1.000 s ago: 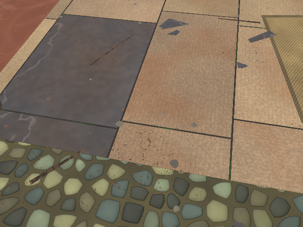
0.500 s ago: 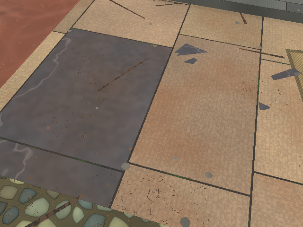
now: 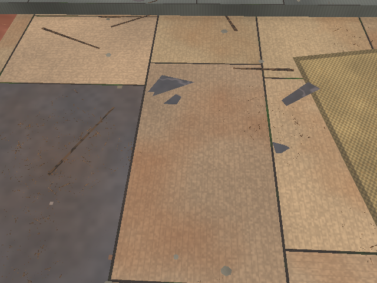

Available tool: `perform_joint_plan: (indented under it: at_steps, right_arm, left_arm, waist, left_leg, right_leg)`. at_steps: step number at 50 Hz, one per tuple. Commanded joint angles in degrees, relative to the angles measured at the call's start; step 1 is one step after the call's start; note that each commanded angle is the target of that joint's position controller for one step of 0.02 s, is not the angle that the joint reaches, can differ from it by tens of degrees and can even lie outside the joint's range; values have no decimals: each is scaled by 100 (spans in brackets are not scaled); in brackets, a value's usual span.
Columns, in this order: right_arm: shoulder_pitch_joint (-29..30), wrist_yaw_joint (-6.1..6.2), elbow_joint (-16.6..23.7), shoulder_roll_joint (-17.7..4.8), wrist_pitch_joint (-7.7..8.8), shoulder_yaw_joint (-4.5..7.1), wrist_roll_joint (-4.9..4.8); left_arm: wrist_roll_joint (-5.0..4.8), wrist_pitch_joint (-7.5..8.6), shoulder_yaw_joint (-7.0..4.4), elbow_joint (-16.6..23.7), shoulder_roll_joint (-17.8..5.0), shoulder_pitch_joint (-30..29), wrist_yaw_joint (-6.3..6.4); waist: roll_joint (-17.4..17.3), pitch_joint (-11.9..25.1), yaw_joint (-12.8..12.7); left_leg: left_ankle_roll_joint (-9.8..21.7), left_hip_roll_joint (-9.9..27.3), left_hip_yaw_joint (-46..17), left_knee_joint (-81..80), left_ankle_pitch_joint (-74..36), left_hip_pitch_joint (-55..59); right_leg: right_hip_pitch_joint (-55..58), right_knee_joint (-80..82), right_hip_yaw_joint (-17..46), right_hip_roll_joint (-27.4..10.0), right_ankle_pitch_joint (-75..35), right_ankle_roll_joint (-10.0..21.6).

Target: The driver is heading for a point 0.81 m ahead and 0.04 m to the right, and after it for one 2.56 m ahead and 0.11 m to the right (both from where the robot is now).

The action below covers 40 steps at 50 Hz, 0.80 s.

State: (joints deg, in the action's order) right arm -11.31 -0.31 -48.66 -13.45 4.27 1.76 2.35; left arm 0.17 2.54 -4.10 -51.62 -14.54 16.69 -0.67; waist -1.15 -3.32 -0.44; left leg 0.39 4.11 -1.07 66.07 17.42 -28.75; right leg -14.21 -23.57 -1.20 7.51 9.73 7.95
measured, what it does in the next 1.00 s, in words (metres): walks ahead: left foot, then right foot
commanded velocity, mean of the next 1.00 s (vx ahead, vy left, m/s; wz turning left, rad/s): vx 0.50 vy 0.00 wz -0.27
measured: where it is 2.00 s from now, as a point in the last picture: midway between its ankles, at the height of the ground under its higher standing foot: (239, 201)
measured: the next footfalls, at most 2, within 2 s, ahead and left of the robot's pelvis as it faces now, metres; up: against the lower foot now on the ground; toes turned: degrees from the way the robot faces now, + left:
left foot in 0.36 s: +0.39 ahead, +0.10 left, +0.00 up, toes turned -14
right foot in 0.86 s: +0.57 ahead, -0.17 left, +0.00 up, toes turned -19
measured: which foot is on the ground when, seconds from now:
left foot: up 0.00-0.34, down 0.36-0.88, up 0.90-1.00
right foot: down 0.00-0.38, up 0.40-0.84, down 0.86-1.00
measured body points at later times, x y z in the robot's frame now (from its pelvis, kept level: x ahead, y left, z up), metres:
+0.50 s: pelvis +0.28 +0.04 +0.00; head +0.31 +0.04 +0.45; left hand +0.38 +0.30 -0.14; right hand +0.35 -0.25 -0.11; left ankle +0.35 +0.11 -0.74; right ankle +0.16 -0.05 -0.66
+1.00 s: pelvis +0.52 -0.08 +0.00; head +0.53 -0.10 +0.45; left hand +0.70 +0.14 -0.11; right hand +0.46 -0.33 -0.15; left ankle +0.48 +0.07 -0.66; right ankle +0.53 -0.15 -0.74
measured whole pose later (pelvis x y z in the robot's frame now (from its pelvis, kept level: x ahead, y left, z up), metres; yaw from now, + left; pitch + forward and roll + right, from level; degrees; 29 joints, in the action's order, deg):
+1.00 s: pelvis +0.52 -0.08 +0.00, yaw -14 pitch +0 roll +1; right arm -20.6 -0.8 -53.8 -14.0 2.9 2.5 0.9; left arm 1.5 4.1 -1.6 -47.8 -13.0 11.0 -0.4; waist -1.8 -1.7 1.8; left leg 3.8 1.4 -0.1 61.5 19.6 -21.7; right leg -14.8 -25.0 -5.7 1.5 10.8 4.3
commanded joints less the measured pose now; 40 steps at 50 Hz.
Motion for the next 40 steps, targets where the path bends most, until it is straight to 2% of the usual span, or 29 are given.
perform_joint_plan:
  at_steps: [1, 4, 7, 12, 14, 15, 16, 17, 18, 19, 20, 21, 22, 23, 24, 25, 27, 30, 32, 34, 37, 40]
  right_arm:
    - [-324, -31, 274, -382, -166, 82, 61]
    - [494, -46, 577, -433, -197, 80, 40]
    - [1063, -77, 778, -432, -183, 50, 0]
    - [1796, -106, 1116, -485, -100, -11, -62]
    - [1688, -101, 1171, -588, -45, 0, -87]
    - [1359, -89, 1090, -654, -16, 20, -94]
    - [860, -53, 931, -757, 18, 68, -94]
    - [113, 6, 699, -880, 79, 137, -73]
    - [-709, 92, 592, -1160, 146, 221, 24]
    - [-1234, 141, 586, -1714, 108, 359, 148]
    - [-1075, 82, 485, -1542, 12, 378, 17]
    - [-598, 48, 568, -1047, -11, 282, -53]
    - [-279, 15, 588, -703, 1, 201, -70]
    - [-193, 15, 534, -589, 22, 157, -53]
    - [-258, 23, 429, -550, 59, 134, -72]
    - [-356, 6, 338, -565, 108, 133, -89]
    - [-602, -34, 181, -625, 211, 152, -147]
    - [-805, -45, 21, -681, 225, 172, -172]
    - [-936, -54, -72, -648, 192, 163, -181]
    - [-1133, -61, -180, -717, 180, 179, -190]
    - [-1429, -56, -332, -848, 151, 207, -175]
    - [-1495, -18, -448, -930, 89, 225, -147]
  left_arm:
    - [-37, 155, -165, 261, -775, 248, 31]
    - [-42, 130, -171, 227, -798, 585, 34]
    - [-37, 105, -177, 206, -811, 900, 46]
    - [63, 72, -182, 211, -872, 1241, 109]
    - [88, 71, -203, 280, -958, 1106, 157]
    - [91, 78, -211, 328, -1008, 909, 172]
    - [89, 102, -211, 359, -1042, 769, 160]
    - [58, 138, -196, 336, -1028, 724, 120]
    - [12, 195, -128, 396, -815, 762, 69]
    - [-181, 206, -11, 505, -267, 1416, 58]
    - [-15, 167, -34, 415, -592, 1582, 83]
    - [97, 118, -54, 354, -701, 1192, 77]
    - [144, 118, -26, 440, -642, 718, 24]
    - [155, 100, -14, 513, -566, 507, -18]
    - [216, 53, -6, 548, -542, 456, -57]
    - [238, 5, 16, 509, -482, 521, -86]
    - [244, -37, 38, 547, -436, 436, -117]
    - [246, -44, 111, 786, -366, -273, -162]
    - [222, -23, 195, 940, -254, -794, -197]
    - [184, -2, 266, 1067, -167, -1247, -215]
    - [147, 17, 281, 1171, -245, -1621, -184]
    - [161, 53, 247, 1208, -354, -1625, -122]
  waist:
    - [191, 312, 179]
    - [312, 83, -67]
    - [417, 107, -309]
    - [504, 74, -552]
    - [569, 83, -415]
    - [605, 145, -229]
    - [611, 331, -31]
    - [380, 695, 312]
    - [21, 1336, 643]
    - [-1143, 2157, 484]
    - [-1234, 2033, 311]
    - [-428, 1057, 184]
    - [0, 562, 181]
    - [-127, 321, 98]
    - [-342, 235, 16]
    - [-442, 272, -37]
    - [-433, 343, -82]
    - [-369, 147, -19]
    - [-365, 50, 90]
    - [-382, 6, 215]
    - [-384, 3, 328]
    - [-397, -8, 245]
  left_leg:
    - [-206, 131, 27, -488, -305, -448]
    - [-346, 127, 87, -1354, -1030, -889]
    - [-358, 8, 62, -2073, -1600, -1014]
    - [-257, -263, 52, -2897, -1562, -985]
    - [-143, -340, -40, -3284, -1356, -515]
    - [-43, -409, -6, -3527, -1203, 19]
    - [78, -559, 83, -3672, -1023, 789]
    - [233, -605, 146, -4019, -1140, 1770]
    - [504, 180, -620, -4121, -592, 3030]
    - [1174, 1760, -3069, -4347, 41, 4625]
    - [1450, 2012, -4439, -4985, 599, 4325]
    - [1377, 1782, -3711, -5095, 1057, 3450]
    - [1255, 1467, -2912, -5221, 685, 2777]
    - [1112, 1188, -2294, -5348, 50, 2390]
    - [1028, 978, -1854, -5431, -495, 2126]
    - [1013, 868, -1571, -5457, -1019, 2029]
    - [1103, 838, -1257, -5521, -1742, 2077]
    - [1176, 790, -893, -5829, -1778, 2129]
    - [1107, 620, -585, -5918, -1843, 2070]
    - [1036, 547, -373, -5899, -2074, 2055]
    - [974, 687, -345, -5708, -2397, 2328]
    - [903, 901, -400, -5311, -2935, 2712]
  right_leg:
    - [351, 1166, 1646, -1487, -1738, 856]
    - [452, 1272, 1697, -1361, -1524, 679]
    - [828, 1117, 1777, -1301, -1687, 500]
    - [1444, 661, 2099, -1412, -2347, 480]
    - [1454, 446, 2285, -1489, -2535, 373]
    - [1323, 310, 2243, -1492, -2735, 266]
    - [1170, -56, 2183, -1431, -3288, 153]
    - [1040, -920, 1940, -1168, -3592, 26]
    - [437, -2193, 1668, -865, -2658, -99]
    - [-1145, -4005, 973, -57, 453, -354]
    - [-1905, -4645, 847, -62, 2020, -314]
    - [-2110, -4863, 925, -407, 1493, -300]
    - [-2057, -4619, 873, -575, 1105, -316]
    - [-1965, -4341, 827, -717, 963, -336]
    - [-1810, -4129, 791, -803, 922, -386]
    - [-1668, -4046, 736, -796, 888, -427]
    - [-1744, -3876, 648, -803, 767, -487]
    - [-2200, -3223, 387, -1054, 218, -619]
    - [-2120, -2502, 150, -1150, -233, -689]
    - [-1850, -1830, -45, -1124, -537, -703]
    - [-1538, -1263, -198, -1014, -539, -633]
    - [-1218, -887, -250, -897, -98, -428]
Keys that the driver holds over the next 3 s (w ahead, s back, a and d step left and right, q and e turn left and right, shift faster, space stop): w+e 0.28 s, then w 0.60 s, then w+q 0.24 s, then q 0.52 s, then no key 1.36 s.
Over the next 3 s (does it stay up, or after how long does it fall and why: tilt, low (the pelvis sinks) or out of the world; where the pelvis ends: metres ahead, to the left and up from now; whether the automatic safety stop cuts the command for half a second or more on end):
stays up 0.74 -0.14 0.01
